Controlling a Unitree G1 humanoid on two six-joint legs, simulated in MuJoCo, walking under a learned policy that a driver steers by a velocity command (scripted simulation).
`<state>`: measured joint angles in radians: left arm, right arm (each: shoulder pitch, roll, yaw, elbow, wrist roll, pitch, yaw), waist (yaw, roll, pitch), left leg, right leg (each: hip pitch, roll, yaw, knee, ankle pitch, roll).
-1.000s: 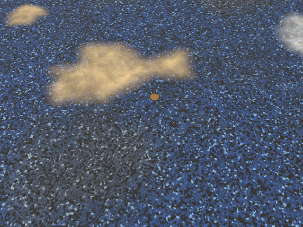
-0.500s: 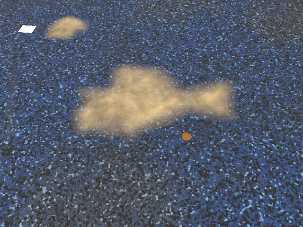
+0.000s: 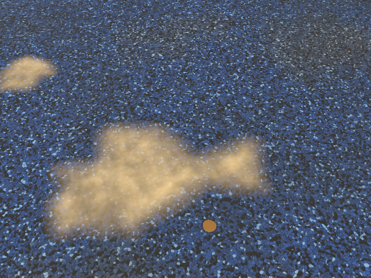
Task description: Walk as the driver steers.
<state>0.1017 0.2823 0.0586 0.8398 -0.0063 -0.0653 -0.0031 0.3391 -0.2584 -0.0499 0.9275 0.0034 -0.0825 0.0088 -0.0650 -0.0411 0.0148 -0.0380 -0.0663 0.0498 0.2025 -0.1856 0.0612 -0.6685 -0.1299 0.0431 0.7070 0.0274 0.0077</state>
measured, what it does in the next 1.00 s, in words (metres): walks ahead, turning left: right foot, then left foot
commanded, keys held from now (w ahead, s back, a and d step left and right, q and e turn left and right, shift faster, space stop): w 0.38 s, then w+q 0.62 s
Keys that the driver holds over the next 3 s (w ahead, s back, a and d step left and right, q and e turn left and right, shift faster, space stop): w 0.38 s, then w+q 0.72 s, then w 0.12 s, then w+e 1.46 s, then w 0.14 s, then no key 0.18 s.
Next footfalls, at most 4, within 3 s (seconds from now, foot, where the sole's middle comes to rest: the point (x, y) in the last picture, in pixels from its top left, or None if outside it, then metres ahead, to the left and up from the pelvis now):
0.18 right None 0.29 -0.15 -0.79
0.74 left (153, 254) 0.59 0.10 -0.79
1.22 right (178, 177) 0.92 -0.01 -0.79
1.68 left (109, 156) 1.05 0.29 -0.79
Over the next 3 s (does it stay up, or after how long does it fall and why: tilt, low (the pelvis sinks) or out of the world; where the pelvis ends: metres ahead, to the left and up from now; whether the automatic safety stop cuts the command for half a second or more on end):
stays up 1.63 0.10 0.00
